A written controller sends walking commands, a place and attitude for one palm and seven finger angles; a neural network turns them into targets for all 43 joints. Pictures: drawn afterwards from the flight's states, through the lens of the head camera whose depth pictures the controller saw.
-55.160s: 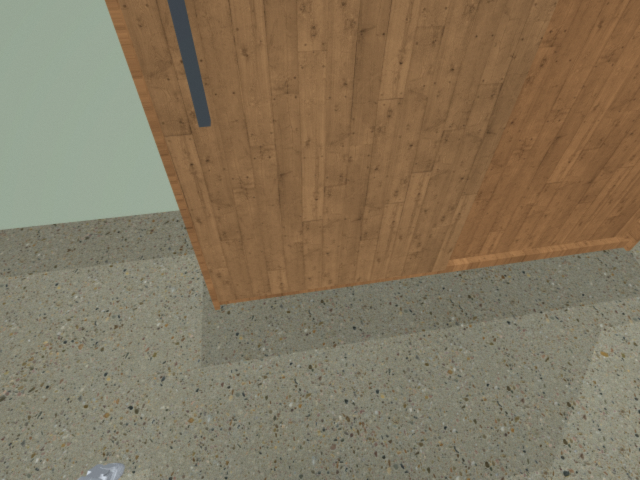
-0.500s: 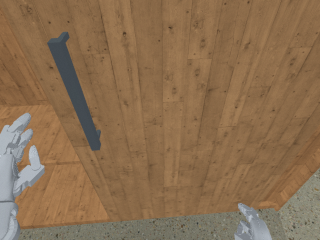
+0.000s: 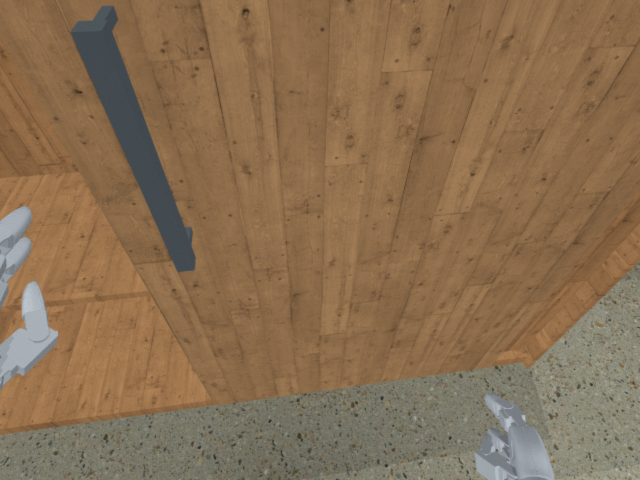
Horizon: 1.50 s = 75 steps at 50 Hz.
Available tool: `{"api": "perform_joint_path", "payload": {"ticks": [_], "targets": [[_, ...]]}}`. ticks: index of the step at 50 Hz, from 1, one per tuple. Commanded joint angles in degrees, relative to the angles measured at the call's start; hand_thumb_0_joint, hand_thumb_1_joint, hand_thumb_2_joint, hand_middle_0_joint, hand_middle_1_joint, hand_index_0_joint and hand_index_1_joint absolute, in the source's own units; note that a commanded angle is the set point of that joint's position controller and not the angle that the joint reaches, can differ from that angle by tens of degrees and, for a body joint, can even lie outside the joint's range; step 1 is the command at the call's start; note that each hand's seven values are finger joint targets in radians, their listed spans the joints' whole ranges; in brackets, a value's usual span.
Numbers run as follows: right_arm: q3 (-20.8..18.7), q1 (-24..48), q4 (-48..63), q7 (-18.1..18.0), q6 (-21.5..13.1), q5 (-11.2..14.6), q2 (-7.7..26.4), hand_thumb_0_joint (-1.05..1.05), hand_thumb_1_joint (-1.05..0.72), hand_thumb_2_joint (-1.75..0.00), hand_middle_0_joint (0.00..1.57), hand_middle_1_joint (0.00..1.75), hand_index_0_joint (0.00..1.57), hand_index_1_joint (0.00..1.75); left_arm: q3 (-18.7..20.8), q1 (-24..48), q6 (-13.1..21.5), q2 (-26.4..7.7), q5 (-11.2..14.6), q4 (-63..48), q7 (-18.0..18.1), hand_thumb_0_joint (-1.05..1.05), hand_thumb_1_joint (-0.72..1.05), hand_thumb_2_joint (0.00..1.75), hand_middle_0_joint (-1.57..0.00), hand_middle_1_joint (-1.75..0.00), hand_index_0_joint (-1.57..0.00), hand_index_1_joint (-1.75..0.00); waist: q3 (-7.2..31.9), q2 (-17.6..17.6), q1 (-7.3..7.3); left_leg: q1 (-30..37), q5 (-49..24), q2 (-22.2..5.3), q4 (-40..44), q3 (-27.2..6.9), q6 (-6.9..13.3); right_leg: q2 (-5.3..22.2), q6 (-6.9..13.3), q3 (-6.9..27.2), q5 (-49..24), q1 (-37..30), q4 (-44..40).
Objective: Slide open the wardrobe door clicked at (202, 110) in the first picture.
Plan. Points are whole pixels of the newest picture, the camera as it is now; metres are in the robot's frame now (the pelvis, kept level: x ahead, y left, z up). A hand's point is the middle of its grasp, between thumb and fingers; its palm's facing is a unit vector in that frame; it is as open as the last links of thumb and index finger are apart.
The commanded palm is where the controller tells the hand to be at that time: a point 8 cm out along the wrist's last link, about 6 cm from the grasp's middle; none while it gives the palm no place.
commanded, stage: step back with the hand held close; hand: left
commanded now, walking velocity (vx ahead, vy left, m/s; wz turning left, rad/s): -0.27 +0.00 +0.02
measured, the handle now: (154, 165) +0.41 +0.23 +0.19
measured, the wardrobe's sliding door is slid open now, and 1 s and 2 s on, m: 0.70 0.70 0.70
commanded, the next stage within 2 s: stop stepping back and stand still in 1.18 s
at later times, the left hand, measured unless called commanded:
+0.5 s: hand out of the picture +0.17 +0.30 +0.16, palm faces +0.45 -0.80 -0.40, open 7.5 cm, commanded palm +0.09 +0.33 +0.18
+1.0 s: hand out of the picture +0.12 +0.30 +0.17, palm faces +0.37 -0.83 -0.42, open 7.5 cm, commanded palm +0.07 +0.34 +0.18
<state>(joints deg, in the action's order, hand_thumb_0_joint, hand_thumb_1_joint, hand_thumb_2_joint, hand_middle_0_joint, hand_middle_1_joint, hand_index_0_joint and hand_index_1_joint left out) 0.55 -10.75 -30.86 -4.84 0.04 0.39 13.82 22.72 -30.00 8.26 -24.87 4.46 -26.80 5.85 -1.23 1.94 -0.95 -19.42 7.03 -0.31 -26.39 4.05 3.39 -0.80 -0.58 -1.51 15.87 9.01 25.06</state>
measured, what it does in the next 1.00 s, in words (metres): steps on the spot: right foot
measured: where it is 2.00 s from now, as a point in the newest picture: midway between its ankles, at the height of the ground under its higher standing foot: outside the picture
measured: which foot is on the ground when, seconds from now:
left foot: down 0.00-0.94, up 0.96-1.00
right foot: down 0.00-0.44, up 0.46-0.62, down 0.64-1.00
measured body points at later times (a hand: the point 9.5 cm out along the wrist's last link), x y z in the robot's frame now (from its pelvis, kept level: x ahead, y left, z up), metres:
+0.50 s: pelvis -0.04 +0.02 -0.01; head -0.03 +0.05 +0.44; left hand +0.14 +0.34 +0.18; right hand +0.14 -0.21 -0.07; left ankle +0.08 +0.08 -0.74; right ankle -0.05 -0.12 -0.73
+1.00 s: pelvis -0.09 +0.05 -0.01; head -0.09 +0.08 +0.44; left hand +0.09 +0.34 +0.19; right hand +0.07 -0.20 -0.07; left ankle +0.03 +0.09 -0.73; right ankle -0.12 -0.10 -0.74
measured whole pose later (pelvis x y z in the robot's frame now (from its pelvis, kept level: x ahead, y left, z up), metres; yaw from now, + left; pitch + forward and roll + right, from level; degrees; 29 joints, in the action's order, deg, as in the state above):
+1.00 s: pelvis -0.09 +0.05 -0.01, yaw -3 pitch +1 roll -4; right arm 0.1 -12.8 -35.2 -3.1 -4.2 -1.4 11.1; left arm 24.8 -32.3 13.7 -26.7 4.0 -31.5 7.6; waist 2.4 -0.5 -0.9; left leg -29.4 13.4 1.0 -37.0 1.2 -0.5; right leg -3.0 -0.6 1.9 15.6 11.4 26.5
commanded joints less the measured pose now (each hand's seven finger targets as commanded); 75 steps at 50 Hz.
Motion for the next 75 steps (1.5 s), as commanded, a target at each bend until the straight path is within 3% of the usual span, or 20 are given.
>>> {"api": "perform_joint_path", "payload": {"ticks": [1, 8, 17, 23, 28, 32, 37, 41, 44, 47, 49, 51, 53, 55, 58, 62, 67, 70, 72, 75], "targets": [[-2.70, 5.82, 9.68, -0.49, -4.53, 0.07, 7.10, 0.00, -0.90, -0.90, 0.20, 0.30, 0.20, 0.30, 8.82, 1.16, 4.83, -10.21, -0.09, -12.29, 1.68, 0.00, 0.90, 0.90, -0.20, -0.30, -0.20, -0.30, 7.55, 4.11, -0.60, 3.15, 10.76, -6.46, 9.60, -11.31, 0.83, 0.56, -0.17, 2.25, -2.33, 2.26, -0.81], [-3.01, 4.76, 9.13, -0.50, -6.40, -0.11, 7.07, 0.00, -0.90, -0.90, 0.20, 0.30, 0.20, 0.30, 9.01, 0.95, 5.79, -9.22, -1.04, -12.13, 2.02, 0.00, 0.90, 0.90, -0.20, -0.30, -0.20, -0.30, 7.48, 4.22, -0.59, -5.08, 23.44, -7.16, 13.13, -13.59, 0.63, -0.37, 1.07, 2.13, 2.31, -1.67, 1.32], [-3.07, 3.19, 5.21, -0.74, -7.79, -0.77, 6.55, 0.00, -0.90, -0.90, 0.20, 0.30, 0.20, 0.30, 7.07, 6.25, 6.72, -10.12, -1.34, -13.07, 3.40, 0.00, 0.90, 0.90, -0.20, -0.30, -0.20, -0.30, 6.13, -3.34, 0.96, 12.98, 10.14, -1.91, -5.23, -7.11, -2.71, 6.98, 4.58, 7.58, 8.46, 20.58, -10.65], [-3.19, 5.89, 6.83, -1.32, -8.71, -1.37, 7.78, 0.00, -0.90, -0.90, 0.20, 0.30, 0.20, 0.30, 9.11, 8.76, 8.35, -9.68, -2.80, -14.34, 2.96, 0.00, 0.90, 0.90, -0.20, -0.30, -0.20, -0.30, 5.69, 17.00, -0.58, -14.47, 37.35, -14.90, 24.45, -26.75, 2.58, -5.33, 0.62, 1.65, 3.94, -5.33, 17.24], [-3.59, 3.91, 6.50, 1.06, -8.08, -1.33, 5.09, 0.00, -0.90, -0.90, 0.20, 0.30, 0.20, 0.30, 9.32, -3.81, 8.32, -9.05, -0.16, -14.40, 2.25, 0.00, 0.90, 0.90, -0.20, -0.30, -0.20, -0.30, 12.03, 8.29, -0.95, -0.97, 16.05, -11.77, 14.87, -17.58, -0.40, -1.89, 3.05, 2.51, 6.84, -0.23, 2.51], [-2.93, 2.33, 3.09, 0.95, -6.98, -2.44, 4.55, 0.00, -0.90, -0.90, 0.20, 0.30, 0.20, 0.30, 9.32, 4.15, 9.74, -12.41, -0.18, -15.12, 2.89, 0.00, 0.90, 0.90, -0.20, -0.30, -0.20, -0.30, 12.68, -1.23, 1.28, 16.69, -2.20, -5.58, -3.47, -7.73, -4.70, 10.34, 6.38, 13.32, -7.02, 16.64, -9.70], [-3.51, 5.01, 4.22, -0.63, -7.47, -0.75, 6.08, 0.00, -0.90, -0.90, 0.20, 0.30, 0.20, 0.30, 8.37, 6.43, 8.65, -12.69, -0.47, -12.71, 2.70, 0.00, 0.90, 0.90, -0.20, -0.30, -0.20, -0.30, 6.44, 2.17, 2.00, 17.68, 4.71, -5.15, 1.25, -10.82, -3.77, 2.53, 2.78, 5.33, 5.92, 24.03, -6.85], [-4.23, 5.18, 5.90, 0.00, -6.35, -2.40, 6.29, 0.00, -0.90, -0.90, 0.20, 0.30, 0.20, 0.30, 11.29, 3.35, 8.71, -13.04, 0.54, -14.83, 2.03, 0.00, 0.90, 0.90, -0.20, -0.30, -0.20, -0.30, 11.04, 12.63, -0.37, -4.85, 27.54, -16.09, 27.10, -24.16, -6.47, -5.65, 3.64, 1.77, 11.82, -3.34, 11.28], [-4.05, 3.47, 5.78, 1.01, -6.21, -1.60, 4.65, 0.00, -0.90, -0.90, 0.20, 0.30, 0.20, 0.30, 9.20, -1.33, 8.51, -10.76, 0.98, -14.59, 1.74, 0.00, 0.90, 0.90, -0.20, -0.30, -0.20, -0.30, 13.71, 6.89, -0.36, 1.37, 14.71, -9.98, 13.56, -11.73, -5.21, -0.88, 4.76, 3.41, 7.13, -0.42, -0.96], [-3.53, 0.46, 3.15, 1.42, -6.99, -1.85, 3.66, 0.00, -0.90, -0.90, 0.20, 0.30, 0.20, 0.30, 8.99, 1.70, 9.39, -12.67, 0.13, -16.87, 2.89, 0.00, 0.90, 0.90, -0.20, -0.30, -0.20, -0.30, 12.32, -9.34, 1.55, 19.08, 8.77, -0.94, -19.89, -7.83, -5.87, 18.70, 11.11, 17.46, 3.78, 27.80, -16.73], [-3.44, 2.64, 3.02, 0.75, -7.82, -1.37, 4.67, 0.00, -0.90, -0.90, 0.20, 0.30, 0.20, 0.30, 5.14, 4.60, 7.34, -9.57, -1.47, -12.57, 2.71, 0.00, 0.90, 0.90, -0.20, -0.30, -0.20, -0.30, 2.51, -11.85, 2.35, 9.09, 13.71, 0.23, -23.76, -7.37, -4.94, 16.27, 9.31, 11.55, -0.88, 28.93, -12.40], [-2.37, 4.00, 2.56, -0.38, -7.76, -1.32, 5.29, 0.00, -0.90, -0.90, 0.20, 0.30, 0.20, 0.30, 5.87, 7.59, 7.07, -10.85, -2.26, -11.10, 2.70, 0.00, 0.90, 0.90, -0.20, -0.30, -0.20, -0.30, -1.95, -2.08, 2.47, 2.09, 2.29, -1.56, -2.90, -8.91, -3.80, 8.82, 4.52, 5.84, -13.31, 19.76, -1.79], [-3.03, 4.60, 3.90, -1.45, -8.54, -0.66, 6.95, 0.00, -0.90, -0.90, 0.20, 0.30, 0.20, 0.30, 8.34, 8.53, 8.21, -12.53, -1.65, -13.53, 2.47, 0.00, 0.90, 0.90, -0.20, -0.30, -0.20, -0.30, 4.86, 11.49, -0.07, 1.53, -22.17, -10.06, 10.26, -18.37, -0.55, -3.13, 0.64, 1.89, -4.31, 8.34, 12.52], [-4.07, 3.67, 3.93, -0.40, -9.85, -2.44, 6.75, 0.00, -0.90, -0.90, 0.20, 0.30, 0.20, 0.30, 10.08, 4.50, 8.77, -12.62, -0.79, -15.55, 1.72, 0.00, 0.90, 0.90, -0.20, -0.30, -0.20, -0.30, 13.91, 13.22, -0.74, -1.73, 2.39, -17.60, 18.66, -29.87, 0.07, -5.07, 1.20, 6.23, 15.80, 2.83, 27.98], [-4.32, 1.93, 3.70, 0.51, -11.08, -1.85, 5.74, 0.00, -0.90, -0.90, 0.20, 0.30, 0.20, 0.30, 8.45, -1.44, 8.34, -9.72, -0.41, -17.91, 2.18, 0.00, 0.90, 0.90, -0.20, -0.30, -0.20, -0.30, 14.81, 6.79, -0.78, 6.40, 2.87, -14.41, 16.91, -23.05, 2.57, -4.16, 1.42, 5.05, 12.01, 8.43, 24.97], [-3.85, 2.49, 3.14, 0.90, -11.13, -1.97, 5.09, 0.00, -0.90, -0.90, 0.20, 0.30, 0.20, 0.30, 7.97, -1.60, 6.68, -10.07, -0.40, -18.66, 2.84, 0.00, 0.90, 0.90, -0.20, -0.30, -0.20, -0.30, 12.29, 12.59, -0.14, 1.84, 18.57, -10.76, 24.65, -17.60, -1.33, -5.60, 2.26, -0.17, 12.26, 2.68, 17.76], [-4.09, -1.14, 1.60, 0.67, -9.48, -2.23, 4.99, 0.00, -0.90, -0.90, 0.20, 0.30, 0.20, 0.30, 8.27, -2.26, 5.70, -11.96, 0.05, -14.05, 2.92, 0.00, 0.90, 0.90, -0.20, -0.30, -0.20, -0.30, 14.04, 7.97, 0.83, 9.68, 14.45, -4.18, 15.14, -8.23, -10.27, -1.93, 6.14, -0.44, 10.05, -1.16, -8.74], [-2.66, 2.99, 1.80, 0.56, -9.06, -2.78, 4.54, 0.00, -0.90, -0.90, 0.20, 0.30, 0.20, 0.30, 9.73, 5.42, 5.78, -14.53, 0.40, -16.77, 3.34, 0.00, 0.90, 0.90, -0.20, -0.30, -0.20, -0.30, 7.66, -8.09, 1.22, 13.65, 9.99, 1.65, -27.11, -5.91, -6.27, 19.26, 13.54, 11.75, 6.00, 22.48, -17.83], [-3.87, 3.05, 1.84, 0.81, -9.43, -0.12, 5.02, 0.00, -0.90, -0.90, 0.20, 0.30, 0.20, 0.30, 4.80, 12.17, 3.94, -9.38, 0.04, -12.92, 1.78, 0.00, 0.90, 0.90, -0.20, -0.30, -0.20, -0.30, 4.34, -20.99, 2.18, 6.24, 14.39, 1.69, -36.10, -9.59, -5.22, 17.52, 12.70, 10.84, 18.68, 23.38, -14.39], [-2.97, 3.54, 0.47, -0.59, -8.74, 0.14, 6.23, 0.00, -0.90, -0.90, 0.20, 0.30, 0.20, 0.30, 3.77, 13.49, 1.81, -7.60, -1.38, -5.96, 2.24, 0.00, 0.90, 0.90, -0.20, -0.30, -0.20, -0.30, -5.71, 2.33, 3.85, 4.63, 13.54, -2.26, -7.06, -9.43, -2.87, 9.80, 6.39, 2.33, 14.85, 20.57, 2.03]]}}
